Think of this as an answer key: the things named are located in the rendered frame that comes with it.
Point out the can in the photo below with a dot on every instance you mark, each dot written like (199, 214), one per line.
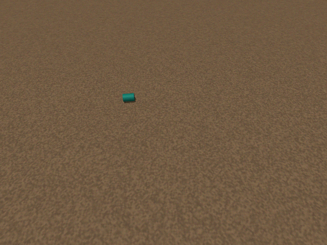
(128, 97)

